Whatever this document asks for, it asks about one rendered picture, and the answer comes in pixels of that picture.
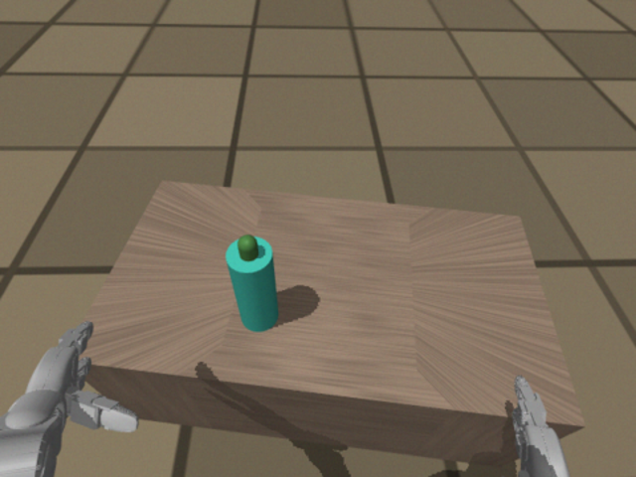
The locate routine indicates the left robot hand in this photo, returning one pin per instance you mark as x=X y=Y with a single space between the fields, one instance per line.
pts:
x=60 y=370

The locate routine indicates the right robot hand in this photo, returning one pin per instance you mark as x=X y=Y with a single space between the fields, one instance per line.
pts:
x=537 y=445

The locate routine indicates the left robot arm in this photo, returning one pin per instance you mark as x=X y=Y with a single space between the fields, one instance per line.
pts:
x=31 y=434

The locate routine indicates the bottle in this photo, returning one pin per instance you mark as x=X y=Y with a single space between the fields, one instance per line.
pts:
x=250 y=263

